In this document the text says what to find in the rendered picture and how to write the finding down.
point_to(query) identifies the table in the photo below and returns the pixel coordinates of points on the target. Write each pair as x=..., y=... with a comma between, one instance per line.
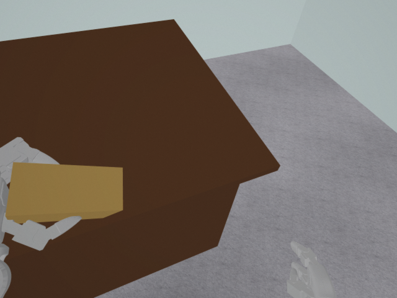
x=138, y=97

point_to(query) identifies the left robot hand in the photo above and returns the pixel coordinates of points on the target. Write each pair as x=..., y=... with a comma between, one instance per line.
x=31, y=234

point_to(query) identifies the sponge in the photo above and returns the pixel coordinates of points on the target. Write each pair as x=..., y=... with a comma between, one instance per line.
x=50, y=192

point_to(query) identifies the right robot hand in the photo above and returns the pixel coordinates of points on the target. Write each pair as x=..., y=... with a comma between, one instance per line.
x=315, y=281

